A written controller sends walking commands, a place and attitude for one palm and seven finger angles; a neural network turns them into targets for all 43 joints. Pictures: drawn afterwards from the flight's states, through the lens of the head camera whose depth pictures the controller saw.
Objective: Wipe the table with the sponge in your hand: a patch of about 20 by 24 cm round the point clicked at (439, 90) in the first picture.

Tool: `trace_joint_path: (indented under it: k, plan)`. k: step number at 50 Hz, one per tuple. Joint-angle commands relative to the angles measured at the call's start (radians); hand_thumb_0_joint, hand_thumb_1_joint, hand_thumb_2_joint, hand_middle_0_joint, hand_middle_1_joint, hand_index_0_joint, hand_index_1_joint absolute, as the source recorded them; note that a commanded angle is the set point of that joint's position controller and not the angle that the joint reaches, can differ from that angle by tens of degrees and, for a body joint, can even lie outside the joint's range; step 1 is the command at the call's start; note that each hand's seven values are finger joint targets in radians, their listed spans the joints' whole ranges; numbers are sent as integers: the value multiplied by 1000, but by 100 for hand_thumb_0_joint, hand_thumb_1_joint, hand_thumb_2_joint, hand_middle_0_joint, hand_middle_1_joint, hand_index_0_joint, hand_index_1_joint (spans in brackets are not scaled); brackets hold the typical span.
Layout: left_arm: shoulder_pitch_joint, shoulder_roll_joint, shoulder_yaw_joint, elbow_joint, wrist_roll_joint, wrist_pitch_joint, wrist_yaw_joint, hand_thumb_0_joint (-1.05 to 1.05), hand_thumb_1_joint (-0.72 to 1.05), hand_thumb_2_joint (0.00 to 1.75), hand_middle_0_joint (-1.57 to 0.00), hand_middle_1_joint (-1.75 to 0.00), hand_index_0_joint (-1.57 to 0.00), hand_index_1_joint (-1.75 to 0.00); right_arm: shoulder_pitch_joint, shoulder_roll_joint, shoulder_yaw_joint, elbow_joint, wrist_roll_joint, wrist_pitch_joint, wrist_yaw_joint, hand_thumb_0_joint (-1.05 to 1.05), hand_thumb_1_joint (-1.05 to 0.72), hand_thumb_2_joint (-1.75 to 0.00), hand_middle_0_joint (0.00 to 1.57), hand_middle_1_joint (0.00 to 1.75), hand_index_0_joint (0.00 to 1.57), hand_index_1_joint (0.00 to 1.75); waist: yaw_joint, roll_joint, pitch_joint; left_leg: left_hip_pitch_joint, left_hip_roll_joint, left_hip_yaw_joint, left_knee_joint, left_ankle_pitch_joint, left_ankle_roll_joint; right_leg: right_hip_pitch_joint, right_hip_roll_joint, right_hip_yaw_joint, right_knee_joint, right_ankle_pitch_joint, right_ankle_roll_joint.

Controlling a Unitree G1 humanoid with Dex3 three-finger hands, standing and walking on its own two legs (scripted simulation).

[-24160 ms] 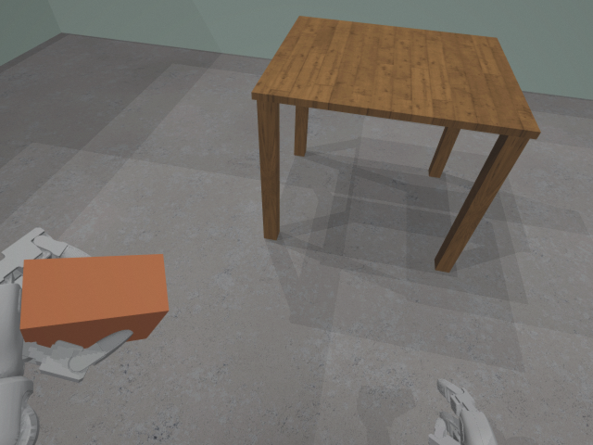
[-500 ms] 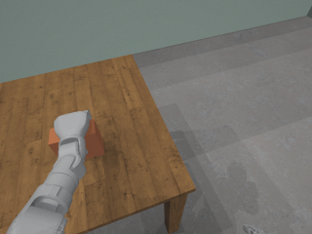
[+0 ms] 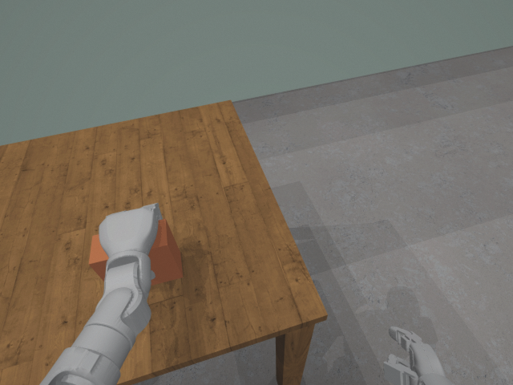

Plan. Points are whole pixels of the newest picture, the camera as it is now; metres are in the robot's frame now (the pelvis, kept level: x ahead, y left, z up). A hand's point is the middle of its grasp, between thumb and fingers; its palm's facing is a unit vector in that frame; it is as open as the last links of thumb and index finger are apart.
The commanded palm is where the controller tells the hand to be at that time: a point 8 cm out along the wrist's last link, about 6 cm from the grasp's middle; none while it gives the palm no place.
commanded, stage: wipe back along the middle lane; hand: left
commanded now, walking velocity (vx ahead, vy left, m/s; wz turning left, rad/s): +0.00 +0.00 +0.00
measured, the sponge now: (143, 262) +0.32 +0.25 -0.02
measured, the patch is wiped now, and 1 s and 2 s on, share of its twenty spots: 0.50 0.65 0.75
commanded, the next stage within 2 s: slide across to the third lane in 0.88 s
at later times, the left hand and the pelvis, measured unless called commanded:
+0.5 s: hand (145, 270) +0.28 +0.22 +0.02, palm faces +0.01 -0.05 -1.00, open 9.9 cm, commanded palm +0.24 +0.21 +0.05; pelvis +0.00 +0.00 +0.00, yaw -1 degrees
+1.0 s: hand (147, 303) +0.23 +0.20 +0.02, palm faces +0.02 -0.09 -1.00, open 9.9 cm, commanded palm +0.19 +0.19 +0.06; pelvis -0.01 -0.01 +0.00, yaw -1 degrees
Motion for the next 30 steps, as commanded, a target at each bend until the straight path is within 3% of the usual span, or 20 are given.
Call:
trace_joint_path:
  k: [1, 2, 3, 6, 7, 8, 10, 12, 13, 14, 15, 16, 17, 18, 20, 22, 26, 27, 30]
  plan:
    - [-75, 50, 2, -82, -25, 4, -31, 0, 10, 130, -120, -160, -120, -160, -122, -116, -34, -139, 2, -40, -3, 0, -90, -90, 20, 30, 20, 30, -7, -125, -164, 154, -31, 13, -41, 270, 43, 18, 33, -13, -54, 398, -58]
    - [-75, 81, 26, -84, -19, 10, -28, 0, 10, 130, -120, -160, -120, -160, -129, -124, -33, -134, 0, -36, -4, 0, -90, -90, 20, 30, 20, 30, -2, -127, -164, 152, -30, 4, -47, 263, 40, 16, 37, -3, -55, 382, -63]
    - [-85, 32, -15, -98, -26, 13, -30, 0, 10, 130, -120, -160, -120, -160, -129, -116, -32, -140, 0, -36, -6, 0, -90, -90, 20, 30, 20, 30, -10, -135, -171, 157, -30, 15, -44, 260, 45, 23, 32, -12, -54, 389, -57]
    - [-46, 39, -4, -108, -30, 18, -30, 0, 10, 130, -120, -160, -120, -160, -133, -115, -31, -142, 1, -41, -5, 0, -90, -90, 20, 30, 20, 30, -4, -158, -164, 148, -32, 14, -41, 254, 45, 27, 32, -8, -55, 395, -55]
    - [-14, 85, 39, -108, -29, 23, -26, 0, 10, 130, -120, -160, -120, -160, -140, -123, -31, -140, 0, -38, -6, 0, -90, -90, 20, 30, 20, 30, 10, -151, -163, 143, -32, 6, -48, 250, 41, 33, 35, 2, -57, 382, -59]
    - [-35, 20, -25, -134, -30, 24, -30, 0, 10, 130, -120, -160, -120, -160, -143, -112, -25, -146, 2, -37, -4, 0, -90, -90, 20, 30, 20, 30, -5, -131, -170, 153, -30, 10, -46, 253, 42, 26, 33, -14, -47, 380, -57]
    - [-16, 7, -38, -144, -36, 30, -32, 0, 10, 130, -120, -160, -120, -160, -150, -109, -25, -151, 4, -40, 0, 0, -90, -90, 20, 30, 20, 30, -2, -137, -144, 148, -30, 8, -51, 235, 44, 15, 33, -15, -56, 351, -56]
    - [1, 49, 2, -147, -27, 37, -28, 0, 10, 130, -120, -160, -120, -160, -152, -117, -28, -145, 1, -38, 0, 0, -90, -90, 20, 30, 20, 30, 8, -140, -146, 149, -28, 2, -52, 237, 41, 16, 38, -3, -56, 344, -61]
    - [7, -2, -47, -172, -34, 37, -32, 0, 10, 130, -120, -160, -120, -160, -151, -107, -26, -154, 3, -40, 3, 0, -90, -90, 20, 30, 20, 30, -1, -132, -158, 157, -29, 6, -48, 245, 45, 22, 35, -12, -49, 357, -58]
    - [41, 12, -30, -177, -37, 37, -30, 0, 10, 130, -120, -160, -120, -160, -152, -107, -27, -155, 4, -41, 6, 0, -90, -90, 20, 30, 20, 30, 6, -149, -153, 153, -27, 5, -45, 250, 43, 24, 36, -14, -45, 362, -58]
    - [71, -12, -53, -193, -36, 35, -32, 0, 10, 130, -120, -160, -120, -160, -158, -104, -26, -161, 4, -44, 10, 0, -90, -90, 20, 30, 20, 30, 8, -140, -160, 157, -28, 6, -41, 266, 43, 28, 35, -11, -39, 381, -59]
    - [107, -10, -50, -206, -42, 34, -31, 0, 10, 130, -120, -160, -120, -160, -159, -103, -27, -165, 4, -46, 14, 0, -90, -90, 20, 30, 20, 30, 13, -143, -164, 157, -28, 7, -37, 277, 44, 40, 34, -7, -37, 406, -59]
    - [158, 34, -1, -215, -43, 35, -26, 0, 10, 130, -120, -160, -120, -160, -161, -110, -29, -163, 3, -45, 19, 0, -90, -90, 20, 30, 20, 30, 25, -140, -165, 151, -26, -2, -42, 285, 38, 49, 38, -1, -34, 407, -63]
    - [160, -27, -66, -239, -47, 36, -31, 0, 10, 130, -120, -160, -120, -160, -167, -101, -25, -172, 5, -42, 21, 0, -90, -90, 20, 30, 20, 30, 14, -147, -160, 150, -26, 5, -40, 281, 41, 47, 34, -12, -29, 406, -58]
    - [196, -30, -70, -281, -57, 39, -32, 0, 10, 130, -120, -160, -120, -160, -177, -98, -25, -182, 8, -43, 28, 0, -90, -90, 20, 30, 20, 30, 17, -150, -135, 146, -26, 4, -43, 271, 43, 45, 34, -9, -35, 403, -57]
    - [191, 18, -25, -285, -55, 52, -26, 0, 10, 130, -120, -160, -120, -160, -187, -107, -26, -173, 6, -39, 27, 0, -90, -90, 20, 30, 20, 30, 23, -160, -114, 140, -26, 1, -52, 247, 40, 42, 38, 7, -47, 383, -60]
    - [184, -6, -56, -306, -53, 71, -26, 0, 10, 130, -120, -160, -120, -160, -201, -96, -21, -180, 11, -41, 21, 0, -90, -90, 20, 30, 20, 30, 19, -156, -78, 144, -29, 9, -59, 213, 44, 25, 35, -1, -60, 331, -54]
    - [193, 31, -17, -304, -47, 73, -22, 0, 10, 130, -120, -160, -120, -160, -198, -104, -23, -172, 9, -41, 22, 0, -90, -90, 20, 30, 20, 30, 25, -162, -86, 147, -27, 3, -63, 216, 41, 30, 39, 12, -62, 333, -60]
    - [227, -15, -71, -336, -45, 69, -29, 0, 10, 130, -120, -160, -120, -160, -208, -92, -18, -186, 10, -47, 24, 0, -90, -90, 20, 30, 20, 30, 23, -155, -108, 159, -33, 9, -51, 238, 44, 46, 34, 9, -49, 370, -56]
